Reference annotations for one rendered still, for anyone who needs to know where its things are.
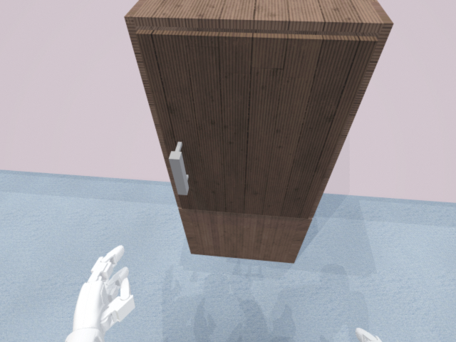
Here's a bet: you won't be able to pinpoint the handle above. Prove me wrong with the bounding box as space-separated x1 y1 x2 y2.
169 142 189 195

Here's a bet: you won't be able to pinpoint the right robot hand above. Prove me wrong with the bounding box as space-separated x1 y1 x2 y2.
356 328 382 342

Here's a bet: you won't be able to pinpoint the cupboard door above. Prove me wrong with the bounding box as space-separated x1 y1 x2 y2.
135 30 378 219

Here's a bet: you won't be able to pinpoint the left robot hand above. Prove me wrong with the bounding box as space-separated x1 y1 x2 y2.
73 245 135 337

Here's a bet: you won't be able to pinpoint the robot left forearm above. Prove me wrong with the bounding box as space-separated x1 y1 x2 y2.
65 328 105 342

